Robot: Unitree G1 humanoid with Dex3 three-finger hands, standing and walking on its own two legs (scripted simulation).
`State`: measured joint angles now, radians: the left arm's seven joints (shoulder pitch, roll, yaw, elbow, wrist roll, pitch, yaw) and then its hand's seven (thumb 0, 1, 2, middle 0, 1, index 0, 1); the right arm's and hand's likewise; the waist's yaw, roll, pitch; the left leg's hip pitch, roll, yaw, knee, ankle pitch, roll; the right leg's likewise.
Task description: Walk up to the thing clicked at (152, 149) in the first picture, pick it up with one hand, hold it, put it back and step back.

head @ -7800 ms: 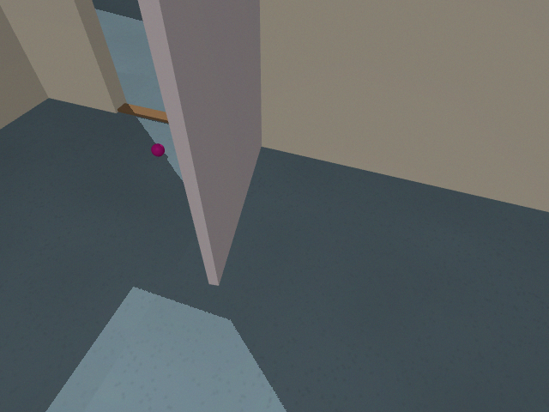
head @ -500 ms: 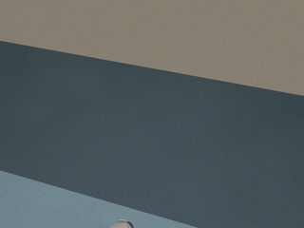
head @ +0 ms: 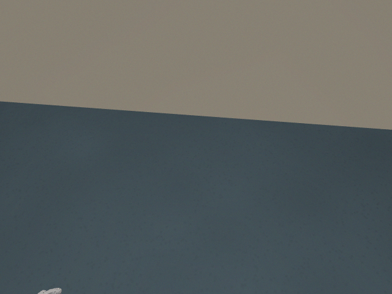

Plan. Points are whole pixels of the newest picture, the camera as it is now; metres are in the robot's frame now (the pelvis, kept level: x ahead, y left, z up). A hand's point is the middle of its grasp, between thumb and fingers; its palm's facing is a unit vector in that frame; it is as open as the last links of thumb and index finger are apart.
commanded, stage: walk up
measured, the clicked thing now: out of the picture +0.26 -1.37 -0.71
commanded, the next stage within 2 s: none
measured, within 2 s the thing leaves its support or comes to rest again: neither
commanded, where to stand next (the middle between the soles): +0.67 +0.03 m, yaw +1 degrees
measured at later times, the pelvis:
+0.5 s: pelvis +0.21 +0.03 +0.00, yaw +2 degrees
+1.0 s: pelvis +0.39 +0.00 +0.00, yaw -13 degrees
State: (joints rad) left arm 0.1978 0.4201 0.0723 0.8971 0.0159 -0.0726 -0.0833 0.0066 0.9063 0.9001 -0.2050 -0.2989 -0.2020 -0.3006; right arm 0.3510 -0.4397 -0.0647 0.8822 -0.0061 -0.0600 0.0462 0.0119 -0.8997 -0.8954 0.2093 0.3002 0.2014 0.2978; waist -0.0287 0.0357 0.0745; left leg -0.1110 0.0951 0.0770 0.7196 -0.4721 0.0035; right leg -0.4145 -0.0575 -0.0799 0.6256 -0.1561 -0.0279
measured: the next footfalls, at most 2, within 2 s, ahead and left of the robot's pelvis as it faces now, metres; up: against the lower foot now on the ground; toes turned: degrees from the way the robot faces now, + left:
left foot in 0.44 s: +0.33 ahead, +0.15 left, +0.00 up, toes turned +7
right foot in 0.88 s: +0.47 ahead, -0.14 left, +0.00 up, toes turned -14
